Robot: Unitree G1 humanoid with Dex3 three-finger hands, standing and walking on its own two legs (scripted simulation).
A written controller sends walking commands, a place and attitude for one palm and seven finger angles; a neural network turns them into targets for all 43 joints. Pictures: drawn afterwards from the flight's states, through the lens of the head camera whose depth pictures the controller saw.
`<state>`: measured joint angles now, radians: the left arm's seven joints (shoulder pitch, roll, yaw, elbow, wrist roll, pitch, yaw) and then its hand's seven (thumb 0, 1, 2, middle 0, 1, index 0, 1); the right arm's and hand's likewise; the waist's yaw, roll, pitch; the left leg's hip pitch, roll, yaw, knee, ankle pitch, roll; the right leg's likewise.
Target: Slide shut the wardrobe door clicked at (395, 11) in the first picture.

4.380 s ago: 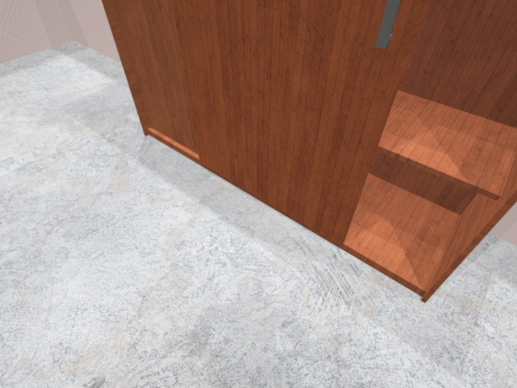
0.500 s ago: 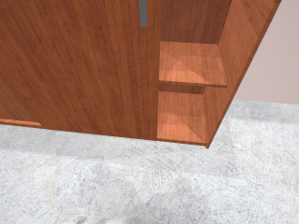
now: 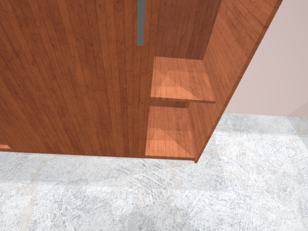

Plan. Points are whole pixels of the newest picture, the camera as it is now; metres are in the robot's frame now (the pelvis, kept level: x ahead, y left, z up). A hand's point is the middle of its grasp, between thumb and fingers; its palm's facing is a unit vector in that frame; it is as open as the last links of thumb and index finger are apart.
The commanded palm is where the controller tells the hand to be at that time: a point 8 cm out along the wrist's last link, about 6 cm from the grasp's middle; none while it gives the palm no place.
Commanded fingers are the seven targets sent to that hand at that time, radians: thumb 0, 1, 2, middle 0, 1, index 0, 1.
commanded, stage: take the last steps up to it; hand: left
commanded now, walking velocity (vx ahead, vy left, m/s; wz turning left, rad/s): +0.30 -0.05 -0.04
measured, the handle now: (141, 20) +0.70 +0.09 +0.23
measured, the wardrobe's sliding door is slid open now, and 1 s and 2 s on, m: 0.38 0.38 0.38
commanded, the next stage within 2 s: come to a stop and stand still in 0.44 s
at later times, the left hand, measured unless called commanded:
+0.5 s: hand (115, 228) +0.17 +0.11 -0.17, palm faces +0.09 -0.97 -0.21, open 7.2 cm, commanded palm none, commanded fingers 0.00 0.90 0.90 -0.20 -0.30 -0.20 -0.30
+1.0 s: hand (105, 220) +0.20 +0.15 -0.19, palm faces +0.08 -0.96 -0.26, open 7.4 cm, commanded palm none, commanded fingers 0.00 0.90 0.90 -0.20 -0.30 -0.20 -0.30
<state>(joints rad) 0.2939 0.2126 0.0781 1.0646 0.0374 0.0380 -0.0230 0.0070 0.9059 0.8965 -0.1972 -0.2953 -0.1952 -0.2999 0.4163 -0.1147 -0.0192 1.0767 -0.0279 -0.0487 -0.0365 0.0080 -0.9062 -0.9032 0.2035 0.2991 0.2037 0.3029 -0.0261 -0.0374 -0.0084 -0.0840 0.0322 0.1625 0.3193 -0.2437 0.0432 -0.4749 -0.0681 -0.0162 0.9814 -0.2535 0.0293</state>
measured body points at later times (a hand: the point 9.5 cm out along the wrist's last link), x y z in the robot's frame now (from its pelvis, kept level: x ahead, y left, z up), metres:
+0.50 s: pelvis +0.15 -0.07 -0.01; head +0.15 -0.08 +0.44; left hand +0.17 +0.16 -0.16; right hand +0.18 -0.30 -0.17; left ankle +0.19 +0.06 -0.69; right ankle +0.12 -0.16 -0.75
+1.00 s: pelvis +0.18 -0.06 -0.02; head +0.21 -0.05 +0.43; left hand +0.19 +0.20 -0.17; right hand +0.28 -0.29 -0.16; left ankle +0.29 +0.06 -0.75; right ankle +0.15 -0.20 -0.70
